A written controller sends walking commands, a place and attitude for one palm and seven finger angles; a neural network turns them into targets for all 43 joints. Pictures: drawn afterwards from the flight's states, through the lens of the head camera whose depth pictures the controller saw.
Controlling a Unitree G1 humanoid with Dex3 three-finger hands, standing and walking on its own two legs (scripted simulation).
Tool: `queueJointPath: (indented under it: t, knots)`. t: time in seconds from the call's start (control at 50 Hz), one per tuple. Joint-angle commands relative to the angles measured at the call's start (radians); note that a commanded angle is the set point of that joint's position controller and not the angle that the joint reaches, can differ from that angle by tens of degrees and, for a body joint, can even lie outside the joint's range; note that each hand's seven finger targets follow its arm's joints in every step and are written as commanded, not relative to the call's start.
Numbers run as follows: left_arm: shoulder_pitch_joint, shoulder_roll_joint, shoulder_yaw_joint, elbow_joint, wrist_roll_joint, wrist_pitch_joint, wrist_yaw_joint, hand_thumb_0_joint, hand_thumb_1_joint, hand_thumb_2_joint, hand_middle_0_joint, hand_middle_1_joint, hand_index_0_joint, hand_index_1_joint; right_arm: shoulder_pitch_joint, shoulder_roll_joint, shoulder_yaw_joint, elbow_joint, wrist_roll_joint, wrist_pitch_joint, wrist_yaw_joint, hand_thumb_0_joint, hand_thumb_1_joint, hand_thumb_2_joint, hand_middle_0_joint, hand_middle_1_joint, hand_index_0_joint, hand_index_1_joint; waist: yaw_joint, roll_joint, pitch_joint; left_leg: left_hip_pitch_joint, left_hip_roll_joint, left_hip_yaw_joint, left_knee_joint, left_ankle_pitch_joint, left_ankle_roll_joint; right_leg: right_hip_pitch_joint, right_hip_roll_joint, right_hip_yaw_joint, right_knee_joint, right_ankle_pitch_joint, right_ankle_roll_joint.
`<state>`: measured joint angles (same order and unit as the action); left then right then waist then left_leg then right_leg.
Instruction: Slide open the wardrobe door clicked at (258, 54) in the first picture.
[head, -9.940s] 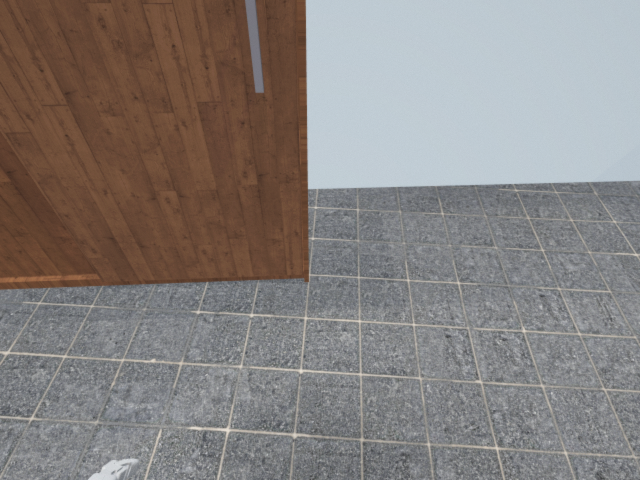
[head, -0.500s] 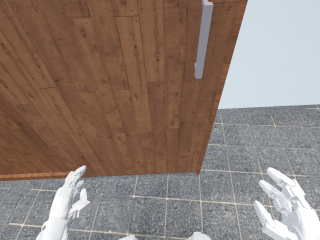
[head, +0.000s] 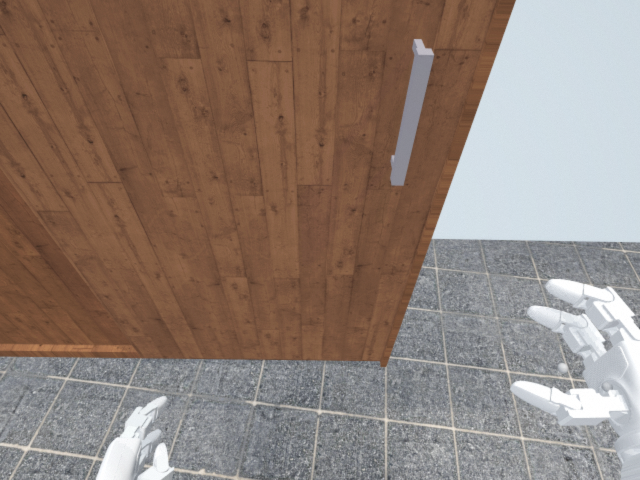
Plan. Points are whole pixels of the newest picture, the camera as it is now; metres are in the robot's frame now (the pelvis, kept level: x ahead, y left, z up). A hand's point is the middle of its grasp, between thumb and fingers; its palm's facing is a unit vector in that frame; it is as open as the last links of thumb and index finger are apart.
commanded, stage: raise the hand with hooked fingers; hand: right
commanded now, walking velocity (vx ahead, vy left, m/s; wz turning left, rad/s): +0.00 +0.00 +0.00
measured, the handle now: (406, 118) +0.56 -0.10 +0.18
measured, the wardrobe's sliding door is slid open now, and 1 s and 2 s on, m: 0.00 0.00 0.00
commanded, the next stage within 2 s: move the hooked fingers beside the handle in 1.10 s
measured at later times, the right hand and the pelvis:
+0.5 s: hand (616, 290) +0.27 -0.26 +0.18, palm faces +0.05 +1.00 -0.08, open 13.9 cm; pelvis +0.01 +0.01 +0.02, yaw +0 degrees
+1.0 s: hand (618, 262) +0.29 -0.26 +0.20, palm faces +0.07 +1.00 -0.04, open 13.9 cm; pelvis +0.01 +0.02 +0.03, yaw +0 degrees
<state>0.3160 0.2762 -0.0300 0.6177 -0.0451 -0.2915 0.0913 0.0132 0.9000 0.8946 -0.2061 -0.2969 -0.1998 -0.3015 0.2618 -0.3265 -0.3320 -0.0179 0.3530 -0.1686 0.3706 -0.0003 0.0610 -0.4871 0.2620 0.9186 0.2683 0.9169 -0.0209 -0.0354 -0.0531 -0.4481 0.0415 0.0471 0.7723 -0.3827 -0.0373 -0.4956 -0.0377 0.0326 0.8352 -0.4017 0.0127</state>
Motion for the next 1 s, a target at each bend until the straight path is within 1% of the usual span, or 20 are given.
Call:
queueJointPath:
  t: [0.0, 0.04, 0.1, 0.14, 0.24, 0.28, 0.32, 0.38, 0.44, 0.48, 0.54, 0.58, 0.64, 0.72, 0.78, 0.82, 0.84, 0.92, 0.94, 0.98]
  knots:
    - [-0.128, 0.121, 0.041, -0.187, -0.014, -0.082, 0.035, 0.0, 0.9, 0.9, -0.2, -0.3, -0.2, -0.3, -0.268, -0.25, -0.106, -0.221, 0.016, -0.001, 0.04, 0.0, 0.29, -0.39, 0.285, 1.065, 0.285, 1.065, -0.003, -0.045, -0.148, 0.07, -0.051, 0.021, -0.158, 0.084, 0.046, 0.134, 0.034, 0.0, -0.214, 0.137, -0.032]
    - [-0.136, 0.117, 0.035, -0.186, -0.008, -0.083, 0.039, 0.0, 0.9, 0.9, -0.2, -0.3, -0.2, -0.3, -0.291, -0.305, -0.173, -0.24, 0.026, 0.005, 0.024, 0.0, 0.337, -0.37, 0.288, 1.095, 0.288, 1.095, -0.024, -0.041, -0.164, 0.118, -0.058, 0.025, -0.161, 0.125, 0.051, 0.157, 0.035, 0.003, -0.226, 0.183, -0.03]
    - [-0.144, 0.102, 0.025, -0.186, -0.007, -0.08, 0.034, 0.0, 0.9, 0.9, -0.2, -0.3, -0.2, -0.3, -0.309, -0.29, -0.194, -0.239, 0.042, 0.011, 0.009, 0.0, 0.407, -0.34, 0.293, 1.14, 0.293, 1.14, -0.033, -0.086, -0.164, 0.15, -0.061, 0.04, -0.16, 0.219, 0.055, 0.199, 0.037, -0.001, -0.245, 0.257, -0.02]
    - [-0.144, 0.102, 0.022, -0.182, -0.006, -0.076, 0.03, 0.0, 0.9, 0.9, -0.2, -0.3, -0.2, -0.3, -0.31, -0.285, -0.197, -0.203, 0.048, 0.033, 0.017, 0.0, 0.453, -0.32, 0.297, 1.17, 0.297, 1.17, -0.04, -0.08, -0.156, 0.178, -0.064, 0.04, -0.169, 0.276, 0.057, 0.213, 0.038, -0.007, -0.25, 0.302, -0.019]
    - [-0.146, 0.109, 0.013, -0.18, -0.019, -0.048, 0.029, 0.0, 0.9, 0.9, -0.2, -0.3, -0.2, -0.3, -0.354, -0.254, -0.138, -0.069, 0.034, 0.161, 0.074, 0.0, 0.5, -0.3, 0.3, 1.2, 0.3, 1.2, -0.027, -0.058, -0.057, 0.167, -0.061, 0.035, -0.217, 0.299, 0.052, 0.21, 0.037, -0.018, -0.282, 0.289, -0.023]
    - [-0.154, 0.111, 0.009, -0.186, -0.024, -0.035, 0.033, 0.0, 0.9, 0.9, -0.2, -0.3, -0.2, -0.3, -0.424, -0.279, -0.135, -0.069, 0.025, 0.202, 0.089, 0.0, 0.5, -0.3, 0.3, 1.2, 0.3, 1.2, -0.017, -0.035, -0.053, 0.158, -0.061, 0.034, -0.234, 0.267, 0.048, 0.218, 0.036, -0.011, -0.296, 0.26, -0.027]
    - [-0.165, 0.111, 0.007, -0.195, -0.024, -0.029, 0.038, 0.0, 0.9, 0.9, -0.2, -0.3, -0.2, -0.3, -0.496, -0.323, -0.163, -0.109, 0.02, 0.213, 0.09, 0.0, 0.5, -0.3, 0.3, 1.2, 0.3, 1.2, -0.018, -0.031, -0.091, 0.176, -0.06, 0.03, -0.244, 0.257, 0.048, 0.246, 0.038, -0.008, -0.301, 0.261, -0.03]
    - [-0.178, 0.099, -0.001, -0.199, -0.016, -0.028, 0.04, 0.0, 0.9, 0.9, -0.2, -0.3, -0.2, -0.3, -0.582, -0.389, -0.224, -0.179, 0.025, 0.183, 0.082, 0.0, 0.5, -0.3, 0.3, 1.2, 0.3, 1.2, -0.026, -0.064, -0.176, 0.231, -0.062, 0.024, -0.253, 0.3, 0.053, 0.307, 0.042, -0.011, -0.306, 0.31, -0.03]
    - [-0.181, 0.095, -0.008, -0.186, -0.012, -0.031, 0.041, 0.0, 0.9, 0.9, -0.2, -0.3, -0.2, -0.3, -0.619, -0.429, -0.262, -0.186, 0.031, 0.151, 0.076, 0.0, 0.5, -0.3, 0.3, 1.2, 0.3, 1.2, -0.032, -0.072, -0.194, 0.266, -0.066, 0.025, -0.269, 0.318, 0.056, 0.33, 0.042, -0.012, -0.318, 0.331, -0.028]
    - [-0.185, 0.094, -0.01, -0.176, -0.018, -0.029, 0.044, 0.0, 0.9, 0.9, -0.2, -0.3, -0.2, -0.3, -0.64, -0.424, -0.257, -0.132, 0.029, 0.157, 0.084, 0.0, 0.5, -0.3, 0.3, 1.2, 0.3, 1.2, -0.029, -0.097, -0.161, 0.253, -0.062, 0.023, -0.283, 0.31, 0.055, 0.331, 0.044, -0.017, -0.333, 0.311, -0.028]
    - [-0.184, 0.102, -0.011, -0.163, -0.027, -0.018, 0.047, 0.0, 0.9, 0.9, -0.2, -0.3, -0.2, -0.3, -0.647, -0.412, -0.235, 0.006, 0.028, 0.218, 0.108, 0.0, 0.5, -0.3, 0.3, 1.2, 0.3, 1.2, -0.029, -0.067, -0.083, 0.24, -0.06, 0.022, -0.312, 0.283, 0.055, 0.303, 0.044, -0.016, -0.354, 0.28, -0.029]
    - [-0.184, 0.11, -0.009, -0.164, -0.033, -0.01, 0.046, 0.0, 0.9, 0.9, -0.2, -0.3, -0.2, -0.3, -0.661, -0.43, -0.234, 0.065, 0.022, 0.268, 0.127, 0.0, 0.5, -0.3, 0.3, 1.2, 0.3, 1.2, -0.03, -0.045, -0.077, 0.237, -0.052, 0.02, -0.319, 0.294, 0.051, 0.294, 0.047, -0.017, -0.361, 0.28, -0.033]
    - [-0.186, 0.114, -0.004, -0.183, -0.037, 0.0, 0.033, 0.0, 0.9, 0.9, -0.2, -0.3, -0.2, -0.3, -0.599, -0.375, -0.187, 0.108, 0.026, 0.315, 0.155, 0.0, 0.5, -0.3, 0.3, 1.2, 0.3, 1.2, -0.035, -0.002, -0.089, 0.253, -0.049, 0.017, -0.312, 0.331, 0.05, 0.288, 0.048, -0.024, -0.352, 0.31, -0.032]
    - [-0.199, 0.115, 0.004, -0.208, -0.035, 0.007, 0.02, 0.0, 0.9, 0.9, -0.2, -0.3, -0.2, -0.3, -0.618, -0.415, -0.231, 0.006, 0.036, 0.281, 0.153, 0.0, 0.5, -0.3, 0.3, 1.2, 0.3, 1.2, -0.037, 0.035, -0.149, 0.256, -0.05, 0.009, -0.308, 0.316, 0.043, 0.308, 0.051, -0.03, -0.343, 0.306, -0.037]
    - [-0.203, 0.103, 0.004, -0.217, -0.025, -0.004, 0.02, 0.0, 0.9, 0.9, -0.2, -0.3, -0.2, -0.3, -0.653, -0.475, -0.301, -0.109, 0.039, 0.213, 0.115, 0.0, 0.5, -0.3, 0.3, 1.2, 0.3, 1.2, -0.052, -0.031, -0.212, 0.295, -0.051, 0.005, -0.299, 0.347, 0.05, 0.345, 0.055, -0.036, -0.342, 0.343, -0.038]
    - [-0.196, 0.098, 0.004, -0.209, -0.021, -0.008, 0.023, 0.0, 0.9, 0.9, -0.2, -0.3, -0.2, -0.3, -0.639, -0.471, -0.319, -0.104, 0.038, 0.189, 0.093, 0.0, 0.5, -0.3, 0.3, 1.2, 0.3, 1.2, -0.053, -0.053, -0.197, 0.295, -0.053, 0.01, -0.3, 0.357, 0.05, 0.345, 0.053, -0.042, -0.349, 0.346, -0.036]
    - [-0.191, 0.1, 0.007, -0.199, -0.02, -0.008, 0.025, 0.0, 0.9, 0.9, -0.2, -0.3, -0.2, -0.3, -0.634, -0.486, -0.327, -0.103, 0.034, 0.185, 0.083, 0.0, 0.5, -0.3, 0.3, 1.2, 0.3, 1.2, -0.054, -0.03, -0.186, 0.298, -0.053, 0.005, -0.31, 0.344, 0.047, 0.337, 0.05, -0.046, -0.348, 0.336, -0.037]
    - [-0.191, 0.103, 0.004, -0.182, -0.029, -0.004, 0.037, 0.0, 0.9, 0.9, -0.2, -0.3, -0.2, -0.3, -0.666, -0.412, -0.247, -0.014, 0.016, 0.224, 0.087, 0.0, 0.5, -0.3, 0.3, 1.2, 0.3, 1.2, -0.03, -0.098, -0.08, 0.239, -0.049, 0.002, -0.33, 0.284, 0.046, 0.316, 0.051, -0.046, -0.369, 0.271, -0.034]
    - [-0.192, 0.104, 0.007, -0.18, -0.03, -0.002, 0.039, 0.0, 0.9, 0.9, -0.2, -0.3, -0.2, -0.3, -0.662, -0.401, -0.231, 0.003, 0.017, 0.237, 0.093, 0.0, 0.5, -0.3, 0.3, 1.2, 0.3, 1.2, -0.03, -0.06, -0.072, 0.24, -0.047, -0.006, -0.338, 0.288, 0.044, 0.316, 0.046, -0.05, -0.363, 0.272, -0.036]
    - [-0.191, 0.109, 0.006, -0.185, -0.033, 0.001, 0.044, 0.0, 0.9, 0.9, -0.2, -0.3, -0.2, -0.3, -0.676, -0.391, -0.203, 0.005, 0.01, 0.262, 0.106, 0.0, 0.5, -0.3, 0.3, 1.2, 0.3, 1.2, -0.023, -0.054, -0.091, 0.241, -0.046, -0.005, -0.333, 0.291, 0.041, 0.319, 0.049, -0.044, -0.361, 0.273, -0.038]
